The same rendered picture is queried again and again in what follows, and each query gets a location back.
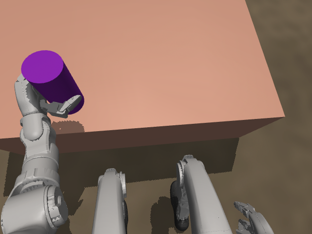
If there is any left robot arm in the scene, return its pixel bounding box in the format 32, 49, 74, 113
0, 113, 68, 234

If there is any can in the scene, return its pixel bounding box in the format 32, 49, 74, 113
21, 50, 84, 115

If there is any right robot foot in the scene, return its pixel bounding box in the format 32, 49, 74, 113
170, 180, 189, 231

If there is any left robot hand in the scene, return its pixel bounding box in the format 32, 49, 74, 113
14, 73, 82, 118

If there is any right robot hand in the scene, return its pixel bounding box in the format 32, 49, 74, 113
234, 201, 274, 234

